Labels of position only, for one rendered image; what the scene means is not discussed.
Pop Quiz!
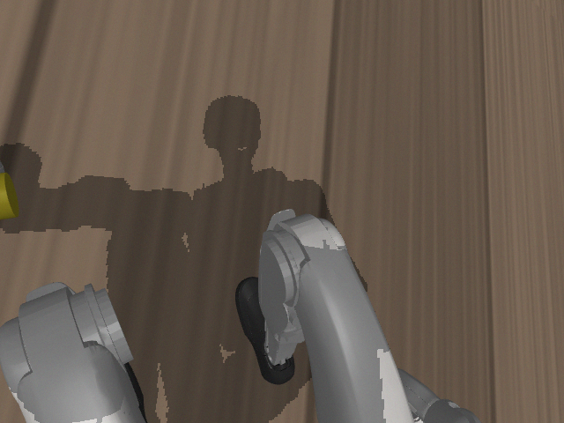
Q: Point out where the left robot foot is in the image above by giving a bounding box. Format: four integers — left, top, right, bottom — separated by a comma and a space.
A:
124, 362, 147, 423

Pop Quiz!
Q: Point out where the right robot foot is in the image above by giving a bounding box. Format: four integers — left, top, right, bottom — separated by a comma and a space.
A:
235, 277, 294, 385

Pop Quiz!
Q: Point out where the right robot arm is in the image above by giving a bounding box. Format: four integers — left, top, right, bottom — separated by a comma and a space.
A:
424, 399, 481, 423

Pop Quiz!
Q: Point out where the can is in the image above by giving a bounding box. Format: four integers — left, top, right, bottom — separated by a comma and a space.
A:
0, 173, 19, 219

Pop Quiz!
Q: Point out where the right robot hand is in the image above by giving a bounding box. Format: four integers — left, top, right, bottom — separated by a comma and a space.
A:
397, 368, 440, 423

